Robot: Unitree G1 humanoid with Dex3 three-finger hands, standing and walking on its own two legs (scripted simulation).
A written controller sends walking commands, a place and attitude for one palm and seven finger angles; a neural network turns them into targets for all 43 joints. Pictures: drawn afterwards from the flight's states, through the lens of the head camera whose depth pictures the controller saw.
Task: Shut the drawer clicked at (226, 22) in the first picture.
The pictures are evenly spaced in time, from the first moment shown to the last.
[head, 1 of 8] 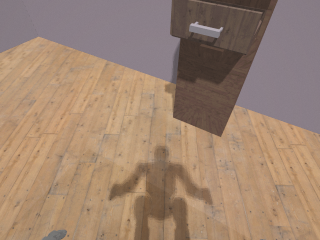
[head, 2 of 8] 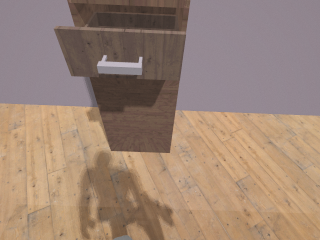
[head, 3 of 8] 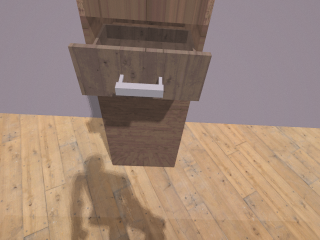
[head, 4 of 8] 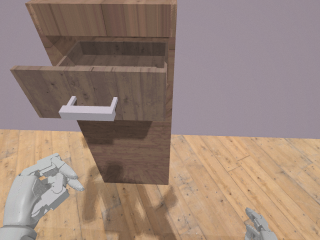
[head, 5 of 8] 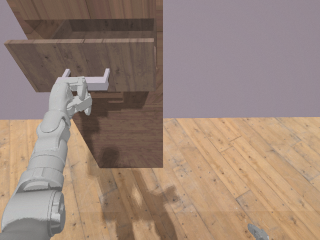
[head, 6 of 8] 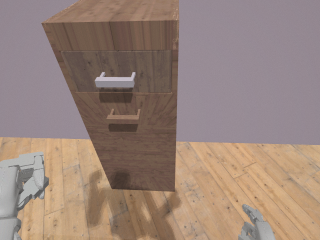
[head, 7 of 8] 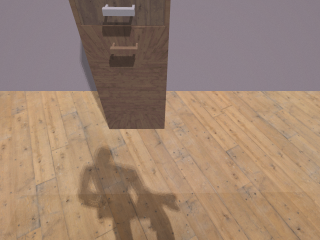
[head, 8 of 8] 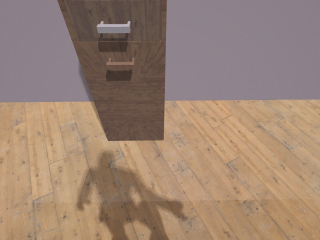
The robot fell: no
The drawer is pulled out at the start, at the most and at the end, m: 0.20 0.20 0.00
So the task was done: yes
